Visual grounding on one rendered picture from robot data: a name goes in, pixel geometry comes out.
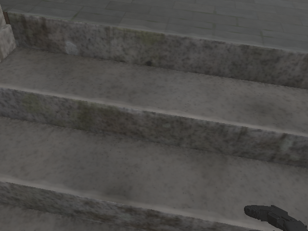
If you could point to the right robot hand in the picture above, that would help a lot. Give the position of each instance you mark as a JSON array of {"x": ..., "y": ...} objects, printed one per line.
[{"x": 274, "y": 216}]

